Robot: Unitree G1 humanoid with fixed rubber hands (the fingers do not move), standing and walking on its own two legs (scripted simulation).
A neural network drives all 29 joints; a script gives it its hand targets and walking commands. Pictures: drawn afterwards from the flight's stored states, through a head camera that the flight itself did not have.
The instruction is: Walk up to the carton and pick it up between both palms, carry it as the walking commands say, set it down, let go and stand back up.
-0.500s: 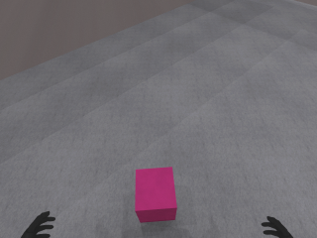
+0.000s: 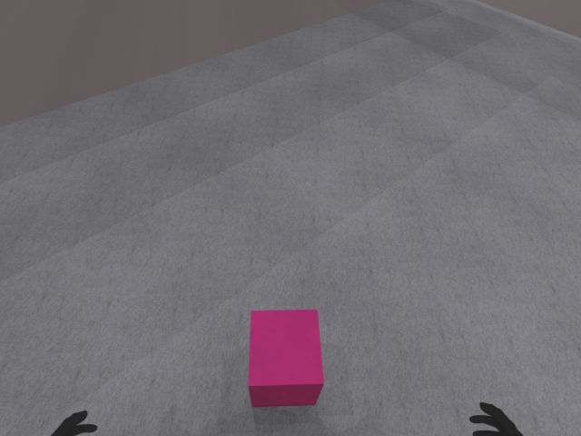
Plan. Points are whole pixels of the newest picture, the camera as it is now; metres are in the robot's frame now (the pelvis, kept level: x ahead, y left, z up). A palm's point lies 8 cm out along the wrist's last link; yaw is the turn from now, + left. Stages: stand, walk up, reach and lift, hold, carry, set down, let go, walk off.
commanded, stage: walk up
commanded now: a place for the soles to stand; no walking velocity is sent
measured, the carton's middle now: (284, 359) +0.42 -0.01 -0.65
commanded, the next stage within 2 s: reach and lift in 1.64 s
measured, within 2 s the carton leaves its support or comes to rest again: neither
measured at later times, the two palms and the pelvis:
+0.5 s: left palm out of the picture +0.10 +0.32 -0.10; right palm out of the picture +0.13 -0.30 -0.11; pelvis +0.01 +0.01 +0.00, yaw +1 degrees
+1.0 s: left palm out of the picture +0.15 +0.30 -0.10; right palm out of the picture +0.12 -0.33 -0.10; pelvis +0.03 -0.01 +0.00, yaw +0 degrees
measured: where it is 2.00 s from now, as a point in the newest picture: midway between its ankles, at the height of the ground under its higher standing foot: outside the picture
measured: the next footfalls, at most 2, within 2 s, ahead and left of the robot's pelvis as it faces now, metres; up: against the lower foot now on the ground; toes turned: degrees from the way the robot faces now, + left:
none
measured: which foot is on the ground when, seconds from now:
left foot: down 0.00-1.00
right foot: down 0.00-1.00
